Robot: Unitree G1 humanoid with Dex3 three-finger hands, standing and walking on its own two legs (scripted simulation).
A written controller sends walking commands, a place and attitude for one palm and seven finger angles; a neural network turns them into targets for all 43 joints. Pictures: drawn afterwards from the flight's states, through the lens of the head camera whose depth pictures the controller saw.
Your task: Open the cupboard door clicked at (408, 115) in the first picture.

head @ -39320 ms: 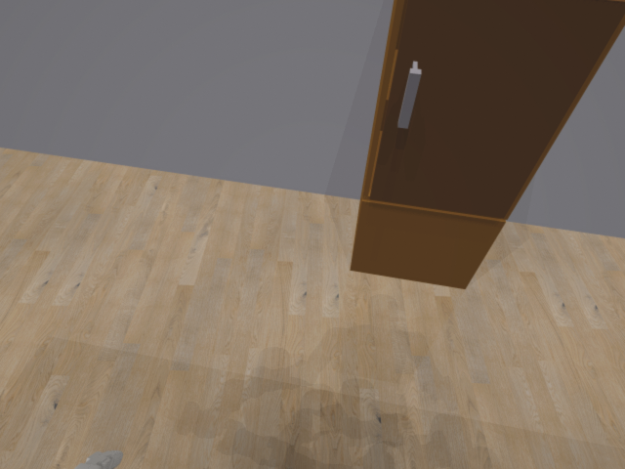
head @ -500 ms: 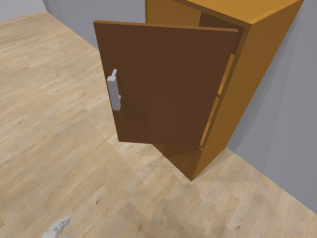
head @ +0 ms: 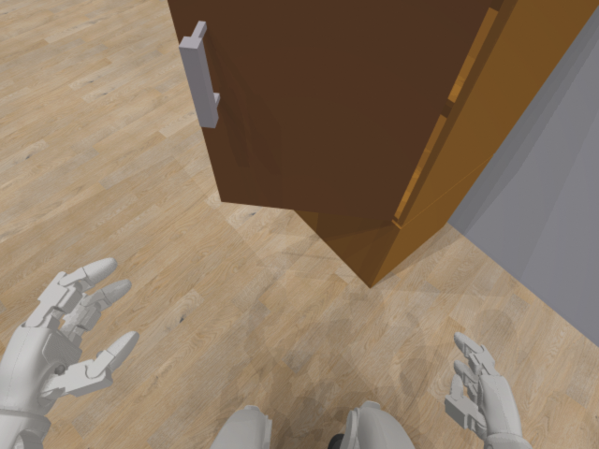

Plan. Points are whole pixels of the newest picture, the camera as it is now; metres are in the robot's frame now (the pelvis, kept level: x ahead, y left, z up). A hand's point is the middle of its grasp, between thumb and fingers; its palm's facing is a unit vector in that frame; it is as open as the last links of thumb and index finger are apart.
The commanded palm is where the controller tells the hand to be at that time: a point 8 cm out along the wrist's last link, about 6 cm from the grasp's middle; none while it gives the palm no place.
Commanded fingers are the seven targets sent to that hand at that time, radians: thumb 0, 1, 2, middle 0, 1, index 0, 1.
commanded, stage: raise the hand with hooked fingers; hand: left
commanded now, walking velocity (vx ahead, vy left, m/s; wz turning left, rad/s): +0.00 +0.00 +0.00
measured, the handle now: (205, 76) +0.60 +0.21 +0.11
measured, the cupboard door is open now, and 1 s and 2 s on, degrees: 44 44 44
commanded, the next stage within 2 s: move the hooked fingers beside the handle in 1.52 s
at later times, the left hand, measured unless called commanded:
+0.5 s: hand (68, 306) +0.24 +0.28 +0.09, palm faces +0.01 -1.00 -0.05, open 12.5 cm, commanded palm +0.21 +0.33 +0.10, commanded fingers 0.00 -0.38 0.35 -0.29 -1.12 -0.29 -1.12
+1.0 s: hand (45, 232) +0.30 +0.30 +0.13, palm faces +0.02 -1.00 -0.02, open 13.9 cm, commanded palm +0.27 +0.35 +0.14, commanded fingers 0.00 -0.50 0.30 -0.30 -1.20 -0.30 -1.20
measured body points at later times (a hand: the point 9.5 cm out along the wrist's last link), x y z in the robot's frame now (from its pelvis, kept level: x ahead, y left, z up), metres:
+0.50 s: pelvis +0.00 +0.02 +0.03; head +0.06 +0.04 +0.48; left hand +0.23 +0.33 +0.09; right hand +0.16 -0.22 -0.04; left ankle -0.03 +0.11 -0.65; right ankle +0.05 -0.10 -0.65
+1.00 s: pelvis +0.01 +0.03 +0.05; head +0.06 +0.04 +0.50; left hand +0.29 +0.36 +0.13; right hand +0.16 -0.21 -0.03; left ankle -0.03 +0.12 -0.65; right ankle +0.05 -0.10 -0.65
